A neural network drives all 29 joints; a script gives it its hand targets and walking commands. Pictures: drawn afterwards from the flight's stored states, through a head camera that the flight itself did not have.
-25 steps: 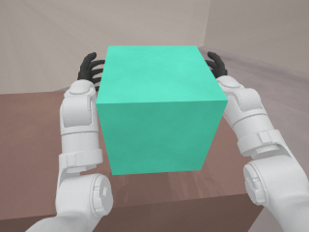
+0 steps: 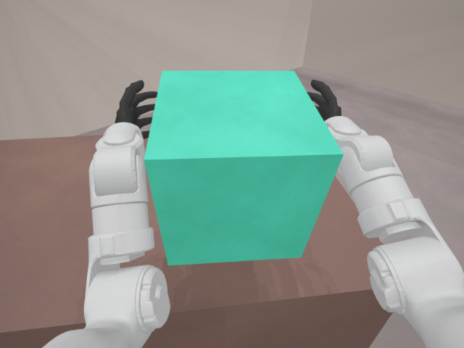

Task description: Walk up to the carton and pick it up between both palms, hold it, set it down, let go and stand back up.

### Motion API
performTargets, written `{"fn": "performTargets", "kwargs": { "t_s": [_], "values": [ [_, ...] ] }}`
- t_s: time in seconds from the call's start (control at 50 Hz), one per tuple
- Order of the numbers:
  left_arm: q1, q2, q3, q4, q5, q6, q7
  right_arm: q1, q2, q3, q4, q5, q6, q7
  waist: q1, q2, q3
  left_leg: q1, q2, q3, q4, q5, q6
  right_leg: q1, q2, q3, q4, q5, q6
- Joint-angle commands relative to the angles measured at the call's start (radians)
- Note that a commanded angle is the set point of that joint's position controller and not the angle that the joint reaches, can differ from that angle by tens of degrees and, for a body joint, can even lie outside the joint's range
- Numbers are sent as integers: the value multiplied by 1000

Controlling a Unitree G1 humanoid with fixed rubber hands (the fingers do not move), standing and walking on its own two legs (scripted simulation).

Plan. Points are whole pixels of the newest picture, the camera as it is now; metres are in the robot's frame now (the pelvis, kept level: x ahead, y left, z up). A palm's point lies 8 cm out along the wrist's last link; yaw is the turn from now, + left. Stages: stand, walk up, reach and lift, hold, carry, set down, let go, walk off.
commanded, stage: hold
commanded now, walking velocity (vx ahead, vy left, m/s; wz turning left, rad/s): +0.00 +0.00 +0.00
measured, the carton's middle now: (232, 165) +0.35 +0.00 +0.21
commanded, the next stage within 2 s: none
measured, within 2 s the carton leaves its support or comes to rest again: neither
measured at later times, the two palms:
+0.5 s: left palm (126, 124) +0.36 +0.16 +0.29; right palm (327, 121) +0.36 -0.15 +0.28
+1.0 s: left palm (127, 129) +0.36 +0.16 +0.28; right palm (327, 123) +0.36 -0.15 +0.27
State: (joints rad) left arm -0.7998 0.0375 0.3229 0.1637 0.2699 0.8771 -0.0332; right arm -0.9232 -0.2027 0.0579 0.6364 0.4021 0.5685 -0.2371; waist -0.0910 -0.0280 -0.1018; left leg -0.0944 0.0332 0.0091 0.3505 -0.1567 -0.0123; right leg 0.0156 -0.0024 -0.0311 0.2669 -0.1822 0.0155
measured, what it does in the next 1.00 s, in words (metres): stands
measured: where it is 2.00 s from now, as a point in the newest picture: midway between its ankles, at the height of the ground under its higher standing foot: outside the picture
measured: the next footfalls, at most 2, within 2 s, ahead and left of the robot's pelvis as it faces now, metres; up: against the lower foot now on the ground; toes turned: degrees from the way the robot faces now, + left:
none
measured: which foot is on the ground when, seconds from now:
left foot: down 0.00-1.00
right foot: down 0.00-1.00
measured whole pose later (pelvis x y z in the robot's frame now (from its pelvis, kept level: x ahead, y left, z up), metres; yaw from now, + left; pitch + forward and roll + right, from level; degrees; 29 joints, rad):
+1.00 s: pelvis +0.00 +0.00 +0.00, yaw +0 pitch -5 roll -1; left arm -0.82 0.04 0.33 0.19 0.27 0.86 -0.03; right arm -0.94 -0.20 0.05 0.65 0.39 0.57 -0.23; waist -0.09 -0.03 -0.11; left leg -0.10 0.03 0.01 0.35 -0.15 -0.01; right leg 0.00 0.00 -0.03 0.27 -0.18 0.02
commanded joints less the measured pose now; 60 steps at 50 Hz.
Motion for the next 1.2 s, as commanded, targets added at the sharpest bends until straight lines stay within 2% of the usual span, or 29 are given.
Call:
{"fn": "performTargets", "kwargs": {
  "t_s": [0.0,0.02,0.04,0.14,0.16,0.18,0.2,0.24,0.26,0.36,0.38,0.42,0.44,0.48,0.5,0.52,0.54,0.56,0.62,0.72,0.78,0.82,0.92,0.94,0.98,1.0,1.06,1.08,1.18],
  "values": [
    [-635,-547,-448,-122,-171,-70,-133,-791,682,259,-418,133,-41,96,-6,52,-379,177,-81,12,0,307,-22,28,91,3,0,323,52],
    [-659,-546,-437,-82,-152,-64,-135,-803,645,241,-376,130,-31,98,-5,69,-309,163,-76,-1,-19,243,-23,-3,90,9,-10,247,47],
    [-646,-523,-414,-80,-157,-67,-140,-795,654,234,-374,108,-32,100,10,31,-299,143,-77,1,-24,241,-14,13,85,11,-12,255,45],
    [-654,-522,-410,-49,-140,-64,-143,-808,672,239,-348,110,-30,90,-6,29,-276,145,-83,8,-33,167,-9,-5,79,8,-22,207,60],
    [-611,-506,-403,-46,-128,-64,-144,-810,679,259,-379,112,-34,96,29,11,-295,140,-80,10,-32,173,5,-9,83,7,-28,193,54],
    [-674,-524,-408,-13,-137,-68,-144,-826,668,222,-316,103,-32,100,6,36,-258,118,-79,3,-43,131,-2,-40,79,10,-27,151,47],
    [-702,-518,-393,-23,-132,-76,-137,-834,678,223,-302,110,-38,110,29,40,-282,122,-79,10,-48,114,-3,-46,89,3,-31,98,42],
    [-660,-551,-419,-35,-159,-74,-138,-824,674,221,-312,102,-42,109,0,55,-294,134,-73,12,-37,167,-14,-19,83,10,-23,167,39],
    [-705,-548,-422,21,-153,-68,-144,-833,647,190,-268,70,-37,107,-25,73,-239,95,-75,11,-54,95,-16,-48,78,8,-33,103,38],
    [-685,-514,-368,36,-139,-77,-144,-837,663,214,-279,96,-41,106,11,24,-299,142,-80,11,-34,178,-1,-19,85,10,-31,176,47],
    [-697,-524,-391,-5,-158,-87,-145,-822,672,204,-275,100,-46,104,-1,67,-320,131,-80,12,-29,205,-11,-5,77,15,-24,210,44],
    [-667,-533,-386,-3,-149,-79,-146,-812,667,219,-290,117,-45,104,7,47,-333,150,-77,11,-29,217,-13,16,92,6,-15,216,42],
    [-699,-545,-404,0,-156,-85,-143,-813,655,208,-271,104,-42,107,-13,77,-300,135,-81,7,-40,192,-19,-15,88,3,-24,179,38],
    [-651,-535,-388,0,-154,-81,-141,-821,661,229,-297,116,-48,108,16,41,-319,150,-74,10,-33,226,-13,-17,94,-4,-21,195,44],
    [-687,-544,-414,5,-155,-80,-142,-837,645,209,-291,111,-49,109,-9,76,-308,133,-79,4,-33,193,-20,-16,88,0,-22,169,43],
    [-675,-569,-427,-18,-171,-83,-140,-856,671,226,-356,113,-61,113,6,66,-314,131,-78,9,-32,204,-20,-18,90,2,-21,179,37],
    [-747,-536,-398,17,-152,-92,-137,-857,659,199,-273,102,-51,114,0,62,-295,120,-80,9,-43,122,-11,-50,79,3,-33,100,45],
    [-675,-517,-366,22,-131,-83,-137,-815,659,207,-256,106,-53,116,28,69,-274,127,-76,15,-39,157,-8,-31,80,16,-33,132,37],
    [-703,-554,-421,-4,-179,-90,-139,-831,672,209,-304,99,-55,115,-5,44,-328,125,-72,9,-42,174,-12,-7,88,7,-18,178,41],
    [-656,-544,-415,-14,-168,-84,-135,-823,674,241,-353,120,-52,102,1,40,-331,143,-80,4,-12,253,-10,4,90,15,-18,258,48],
    [-630,-529,-396,-3,-142,-73,-138,-808,652,235,-331,126,-48,103,6,56,-290,148,-84,13,-21,239,-12,-11,88,9,-25,226,44],
    [-670,-561,-414,-19,-147,-72,-142,-823,638,205,-314,106,-45,106,-17,86,-286,128,-72,1,-36,209,-25,-9,87,6,-26,173,31],
    [-663,-538,-420,-39,-164,-83,-135,-844,674,240,-388,119,-50,105,10,26,-344,156,-84,12,-21,218,-6,-6,86,9,-26,220,49],
    [-681,-539,-417,-45,-158,-83,-132,-790,662,223,-314,111,-35,104,-10,45,-300,142,-74,1,-29,210,-15,-14,92,10,-16,199,38],
    [-663,-529,-420,-76,-154,-76,-131,-797,662,251,-341,130,-42,107,19,66,-339,147,-76,2,-24,231,-16,-3,90,10,-16,206,41],
    [-692,-555,-435,-53,-152,-74,-130,-795,659,220,-312,122,-37,107,-10,92,-313,145,-76,9,-35,196,-24,-13,89,5,-19,179,35],
    [-642,-549,-431,-34,-161,-72,-126,-840,651,236,-363,119,-45,111,17,44,-332,137,-73,0,-24,198,-12,-20,90,6,-15,190,43],
    [-666,-552,-434,-26,-172,-74,-126,-826,645,202,-335,100,-40,110,-15,66,-306,136,-72,4,-34,156,-16,-39,82,8,-27,154,38],
    [-650,-532,-399,-18,-144,-75,-133,-813,684,239,-327,122,-41,110,21,42,-311,141,-82,13,-29,199,-5,-24,87,10,-29,195,47]
  ]
}}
